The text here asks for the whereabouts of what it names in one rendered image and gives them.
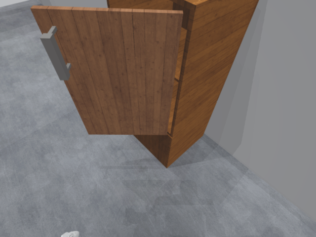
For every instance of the cupboard door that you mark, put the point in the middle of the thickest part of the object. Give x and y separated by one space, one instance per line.
123 64

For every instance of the handle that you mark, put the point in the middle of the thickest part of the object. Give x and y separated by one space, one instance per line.
49 42

